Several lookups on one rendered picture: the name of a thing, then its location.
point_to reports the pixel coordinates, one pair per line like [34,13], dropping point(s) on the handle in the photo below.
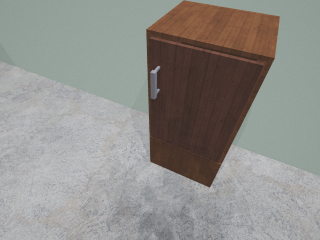
[153,83]

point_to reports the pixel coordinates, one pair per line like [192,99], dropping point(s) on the cupboard door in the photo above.
[202,94]

